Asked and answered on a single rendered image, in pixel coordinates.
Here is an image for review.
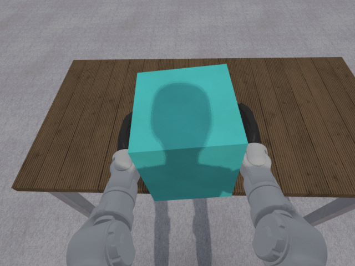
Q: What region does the right robot hand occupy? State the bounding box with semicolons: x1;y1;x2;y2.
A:
238;103;261;144

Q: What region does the carton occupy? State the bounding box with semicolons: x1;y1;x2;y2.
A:
128;64;248;201

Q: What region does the right robot upper arm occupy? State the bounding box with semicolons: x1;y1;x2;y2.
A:
252;213;327;266

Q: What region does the right robot forearm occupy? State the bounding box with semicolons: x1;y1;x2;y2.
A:
240;143;311;229

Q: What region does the left robot forearm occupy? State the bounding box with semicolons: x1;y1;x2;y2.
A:
66;149;140;260

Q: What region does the left robot hand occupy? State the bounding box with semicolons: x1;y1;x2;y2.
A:
117;112;133;151

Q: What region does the table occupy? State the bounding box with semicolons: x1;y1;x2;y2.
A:
11;57;355;227

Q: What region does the left robot upper arm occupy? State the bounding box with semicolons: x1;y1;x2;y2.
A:
67;220;136;266

